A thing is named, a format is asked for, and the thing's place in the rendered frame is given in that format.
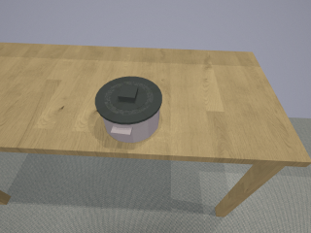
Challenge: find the lid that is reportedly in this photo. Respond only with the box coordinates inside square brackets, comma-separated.
[94, 76, 162, 125]

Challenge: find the table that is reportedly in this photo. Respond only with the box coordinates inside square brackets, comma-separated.
[0, 42, 311, 217]

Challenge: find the knob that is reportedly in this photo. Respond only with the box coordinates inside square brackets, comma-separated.
[118, 85, 139, 101]

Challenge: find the pot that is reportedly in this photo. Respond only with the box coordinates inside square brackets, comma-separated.
[102, 109, 160, 143]

